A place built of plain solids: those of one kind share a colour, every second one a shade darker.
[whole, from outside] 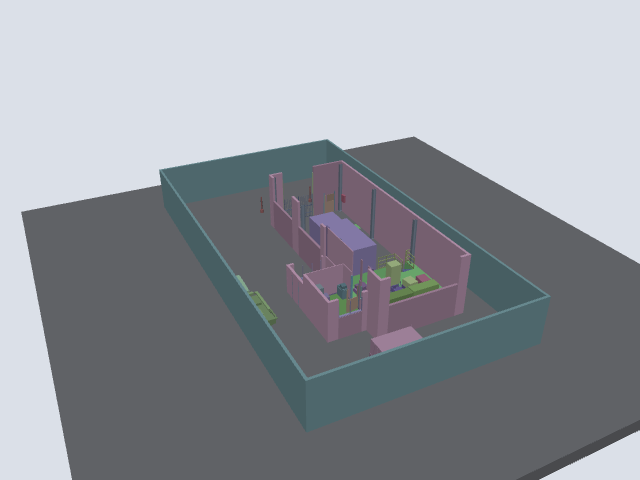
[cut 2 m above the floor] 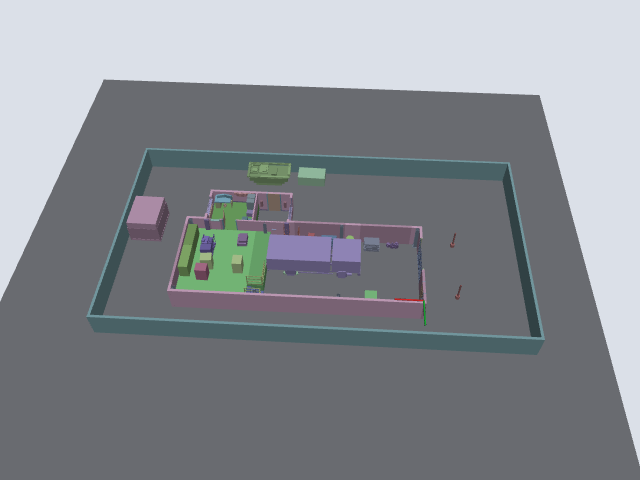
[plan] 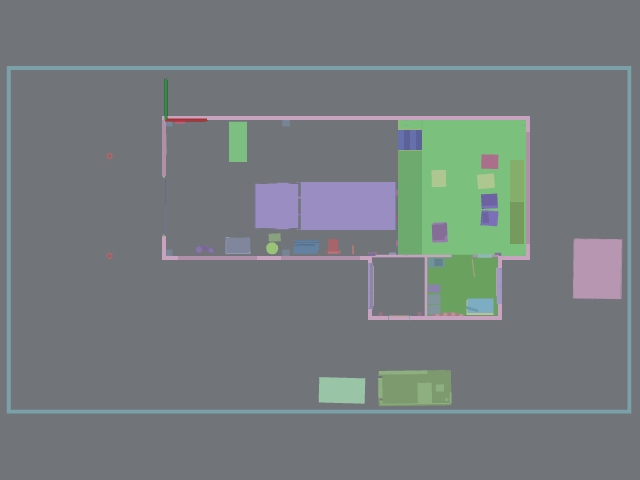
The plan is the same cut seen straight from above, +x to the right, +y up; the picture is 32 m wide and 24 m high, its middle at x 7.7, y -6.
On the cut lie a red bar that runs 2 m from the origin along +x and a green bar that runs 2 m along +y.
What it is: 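A small parcels depot; vehicles drive in at ground level; across the end of the lane the floor is raised to lorry-floor height for loading, with steps cut into it and the checker's office on the raised level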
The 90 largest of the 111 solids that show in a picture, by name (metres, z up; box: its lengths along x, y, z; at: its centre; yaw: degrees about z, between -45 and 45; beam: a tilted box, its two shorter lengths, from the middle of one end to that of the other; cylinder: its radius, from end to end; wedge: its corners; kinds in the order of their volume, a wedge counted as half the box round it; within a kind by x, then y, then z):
{
 "yard_bound_1": {"box": [0.2, 17.38, 3.9], "at": [-7.86, -5.99, 1.9]},
 "yard_bound_2": {"box": [31.23, 0.2, 3.9], "at": [7.65, -14.58, 1.9]},
 "yard_bound_3": {"box": [31.23, 0.2, 3.9], "at": [7.65, 2.6, 1.9]},
 "yard_bound_4": {"box": [0.2, 17.38, 3.9], "at": [23.17, -5.99, 1.9]},
 "wall_1": {"box": [0.2, 1.21, 4.95], "at": [-0.1, -6.4, 2.42]},
 "wall_2": {"box": [0.2, 3.01, 4.95], "at": [-0.1, -1.3, 2.42]},
 "wall_3": {"box": [0.81, 0.2, 4.95], "at": [0.2, -6.9, 2.42]},
 "wall_4": {"box": [3.96, 0.2, 2.75], "at": [2.58, -6.9, 1.32]},
 "wall_5": {"box": [1.21, 0.2, 4.95], "at": [5.15, -6.9, 2.42]},
 "wall_6": {"box": [3.96, 0.2, 2.75], "at": [7.72, -6.9, 1.32]},
 "wall_7": {"box": [18.4, 0.2, 4.95], "at": [9.0, 0.1, 2.42]},
 "wall_8": {"box": [0.61, 0.2, 4.95], "at": [10.0, -6.9, 2.42]},
 "wall_9": {"box": [0.2, 0.56, 2.45], "at": [10.2, -9.72, 1.18]},
 "wall_10": {"box": [0.2, 2.31, 0.95], "at": [10.2, -8.3, 0.42]},
 "wall_11": {"box": [0.2, 0.36, 2.45], "at": [10.2, -6.97, 1.18]},
 "wall_12": {"box": [2.9, 0.2, 2.45], "at": [11.55, -9.9, 1.18]},
 "wall_13": {"box": [2.7, 0.06, 2.45], "at": [11.65, -6.83, 1.18]},
 "wall_14": {"box": [2.82, 0.06, 4.95], "at": [11.65, -6.77, 2.42]},
 "wall_15": {"box": [0.06, 3.0, 2.45], "at": [12.97, -8.3, 1.18]},
 "wall_16": {"box": [0.06, 3.0, 3.3], "at": [13.03, -8.3, 1.6]},
 "wall_17": {"box": [1.32, 0.06, 4.95], "at": [13.6, -6.77, 2.42]},
 "wall_18": {"box": [1.26, 0.06, 2.42], "at": [13.63, -6.83, 2.04]},
 "wall_19": {"box": [3.8, 0.2, 3.3], "at": [14.9, -9.9, 1.6]},
 "wall_20": {"box": [0.21, 0.06, 4.95], "at": [15.45, -6.77, 2.42]},
 "wall_21": {"box": [0.76, 0.06, 1.9], "at": [15.93, -6.77, 0.9]},
 "wall_22": {"box": [0.2, 0.81, 3.3], "at": [16.7, -9.6, 1.6]},
 "wall_23": {"box": [0.2, 1.81, 1.8], "at": [16.7, -8.3, 0.85]},
 "wall_24": {"box": [0.2, 0.61, 3.3], "at": [16.7, -7.1, 1.6]},
 "wall_25": {"box": [1.6, 0.2, 4.95], "at": [17.4, -6.9, 2.42]},
 "wall_26": {"box": [0.2, 0.81, 4.95], "at": [18.1, -6.6, 2.42]},
 "wall_27": {"box": [0.2, 5.61, 2.75], "at": [18.1, -3.4, 1.32]},
 "wall_28": {"box": [0.2, 0.81, 4.95], "at": [18.1, -0.2, 2.42]},
 "raised_floor_bank_1": {"box": [1.2, 5.3, 0.9], "at": [12.2, -4.15, 0.4]},
 "raised_floor_bank_2": {"box": [1.2, 0.5, 0.9], "at": [12.2, -0.25, 0.4]},
 "raised_floor_bank_3": {"box": [5.2, 6.8, 0.9], "at": [15.4, -3.4, 0.4]},
 "box_lorry_1": {"box": [0.2, 2.24, 0.28], "at": [4.54, -4.3, 0.5]},
 "box_lorry_2": {"box": [2.13, 2.2, 2.0], "at": [5.54, -4.3, 1.62]},
 "box_lorry_3": {"box": [0.58, 0.25, 0.85], "at": [5.83, -3.26, 0.38]},
 "box_lorry_4": {"box": [4.75, 2.4, 2.32], "at": [9.11, -4.3, 1.87]},
 "beyond_container_1": {"box": [0.02, 3.0, 1.48], "at": [20.39, -7.43, 0.68], "yaw": -0.8},
 "beyond_container_2": {"box": [0.08, 3.0, 0.23], "at": [20.4, -7.43, 0.06], "yaw": -0.8},
 "beyond_container_3": {"box": [2.32, 2.93, 2.59], "at": [21.58, -7.46, 1.24], "yaw": -0.8},
 "beyond_container_4": {"box": [2.44, 0.02, 1.48], "at": [21.6, -5.97, 0.68], "yaw": -0.8},
 "raised_floor_office_1": {"box": [3.73, 3.13, 0.9], "at": [14.8, -8.3, 0.4]},
 "beyond_skip_1": {"box": [0.21, 1.03, 0.18], "at": [10.72, -13.41, 1.15], "yaw": 0.8},
 "beyond_skip_2": {"box": [2.44, 0.19, 0.1], "at": [11.86, -12.62, 1.14], "yaw": 0.8},
 "beyond_skip_3": {"box": [0.45, 0.74, 0.18], "at": [11.99, -13.21, 1.18], "yaw": 0.8},
 "beyond_skip_4": {"box": [3.25, 1.62, 0.37], "at": [12.44, -13.4, 0.81], "yaw": 0.8},
 "beyond_skip_5": {"box": [3.56, 0.11, 0.1], "at": [12.45, -14.22, 1.14], "yaw": 0.8},
 "beyond_skip_6": {"box": [2.21, 1.3, 0.93], "at": [12.46, -13.4, 0.41], "yaw": 0.8},
 "beyond_skip_7": {"box": [2.6, 1.45, 0.55], "at": [12.46, -13.4, 0.59], "yaw": 0.8},
 "beyond_skip_8": {"box": [0.71, 1.08, 0.1], "at": [12.94, -13.69, 1.04], "yaw": 0.8},
 "beyond_skip_9": {"box": [0.76, 0.8, 0.1], "at": [13.78, -13.5, 1.04], "yaw": 0.8},
 "beyond_skip_10": {"box": [0.21, 1.45, 0.1], "at": [14.15, -13.24, 1.14], "yaw": 0.8},
 "longspan_1": {"box": [0.7, 2.1, 2.12], "at": [17.55, -5.15, 1.86]},
 "longspan_2": {"box": [0.7, 2.1, 2.18], "at": [17.55, -3.05, 1.89]},
 "beyond_pallets_1": {"box": [2.3, 1.27, 0.94], "at": [8.8, -13.52, 0.46], "yaw": -1.6},
 "roll_cage_sacks_1": {"box": [0.72, 0.85, 1.7], "at": [13.64, -2.92, 1.65], "yaw": 1.3},
 "roll_cage_sacks_2": {"box": [0.85, 0.72, 1.7], "at": [16.0, -3.06, 1.65], "yaw": 5.1},
 "roll_cage_1": {"box": [0.85, 0.72, 1.7], "at": [16.19, -2.08, 1.65], "yaw": -1.2},
 "filing_tall_1": {"box": [0.62, 0.47, 1.37], "at": [13.42, -9.47, 1.49]},
 "filing_tall_2": {"box": [0.62, 0.47, 1.37], "at": [13.42, -8.96, 1.49]},
 "pallet_stack_1": {"box": [1.14, 0.74, 0.86], "at": [3.59, -6.28, 0.38]},
 "cage_trolley_1": {"box": [0.33, 0.55, 0.2], "at": [15.98, -4.89, 1.58], "yaw": 3.7},
 "cage_trolley_2": {"box": [0.81, 0.59, 0.9], "at": [16.17, -3.99, 1.58], "yaw": 3.0},
 "cage_trolley_3": {"box": [0.41, 0.74, 0.59], "at": [16.38, -4.92, 1.43], "yaw": -4.8},
 "door_landing_1": {"box": [0.32, 1.02, 0.22], "at": [11.76, -1.0, 0.06]},
 "door_landing_2": {"box": [0.32, 1.02, 0.39], "at": [12.06, -1.0, 0.14]},
 "door_landing_3": {"box": [0.32, 1.02, 0.56], "at": [12.36, -1.0, 0.23]},
 "door_landing_4": {"box": [0.32, 1.02, 0.73], "at": [12.66, -1.0, 0.32]},
 "pier_1": {"box": [0.34, 0.17, 4.95], "at": [10.3, -6.71, 2.42]},
 "pier_2": {"box": [0.34, 0.17, 4.95], "at": [16.6, -6.71, 2.42]},
 "printer_stand_1": {"box": [0.81, 0.45, 0.77], "at": [13.53, -7.13, 1.19]},
 "printer_stand_2": {"box": [0.78, 0.4, 0.1], "at": [13.53, -7.13, 1.62]},
 "printer_stand_3": {"box": [0.42, 0.38, 0.31], "at": [13.63, -7.12, 1.73]},
 "wheelie_bin_1": {"box": [0.51, 0.62, 1.12], "at": [8.37, -6.25, 0.51]},
 "drum_1": {"cylinder": 0.3, "from": [5.31, -6.42, 0.0], "to": [5.31, -6.42, 0.87]},
 "door_leaf_1": {"box": [0.044, 1.0, 1.23], "at": [0.0, -1.2, 0.56]},
 "door_leaf_2": {"box": [0.044, 0.74, 0.68], "at": [0.0, -1.07, 1.52]},
 "door_leaf_3": {"box": [1.0, 0.044, 2.15], "at": [11.65, -9.8, 1.02]},
 "door_leaf_4": {"box": [0.044, 0.99, 1.09], "at": [15.36, -7.35, 1.34], "yaw": 7.3},
 "trench_plates_1": {"box": [0.9, 2.01, 0.07], "at": [3.6, -1.09, -0.01]},
 "parcel_heap_1": {"box": [0.62, 0.78, 0.23], "at": [13.62, -5.61, 1.27], "yaw": 2.2},
 "desk_load_lived_1": {"box": [1.3, 0.72, 0.12], "at": [15.73, -9.29, 1.65]},
 "leaning_pallets_1": {"box": [1.2, 0.4, 0.13], "at": [6.97, -6.49, 0.75]},
 "leaning_pallets_2": {"box": [1.16, 0.23, 0.17], "at": [7.04, -6.32, 0.39]},
 "carton_1": {"box": [0.6, 0.4, 0.45], "at": [13.42, -8.43, 1.02], "yaw": -3.7},
 "desk_works_1": {"box": [1.35, 0.75, 0.07], "at": [15.7, -9.37, 1.55]},
 "radiator_1": {"box": [0.06, 2.0, 0.5], "at": [10.37, -8.3, 0.4]},
 "drip_tray_1": {"box": [0.6, 0.4, 0.09], "at": [5.43, -5.87, -0.01], "yaw": 2.8}
}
